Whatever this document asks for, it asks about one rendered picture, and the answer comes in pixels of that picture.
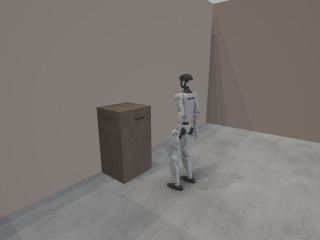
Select right robot hand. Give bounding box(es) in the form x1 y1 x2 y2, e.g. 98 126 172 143
190 128 198 141

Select drawer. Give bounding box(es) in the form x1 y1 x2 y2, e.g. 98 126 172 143
121 107 150 129

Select left robot forearm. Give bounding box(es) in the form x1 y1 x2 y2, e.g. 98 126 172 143
174 112 184 136

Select robot left shin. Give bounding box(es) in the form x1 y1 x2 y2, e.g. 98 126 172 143
168 156 180 186

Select right robot upper arm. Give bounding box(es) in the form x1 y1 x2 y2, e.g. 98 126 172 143
192 91 200 114

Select cabinet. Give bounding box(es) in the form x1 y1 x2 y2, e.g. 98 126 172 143
96 102 152 184

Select left robot upper arm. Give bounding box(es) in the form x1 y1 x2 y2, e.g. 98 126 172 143
174 93 185 118

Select left robot hand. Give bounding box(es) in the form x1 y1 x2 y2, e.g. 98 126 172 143
170 135 179 151

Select handle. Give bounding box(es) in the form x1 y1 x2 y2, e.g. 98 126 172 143
133 116 145 120

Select left robot thigh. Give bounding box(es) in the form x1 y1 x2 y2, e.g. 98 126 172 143
167 129 184 163

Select right robot forearm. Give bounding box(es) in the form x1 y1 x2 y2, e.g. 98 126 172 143
192 111 200 129

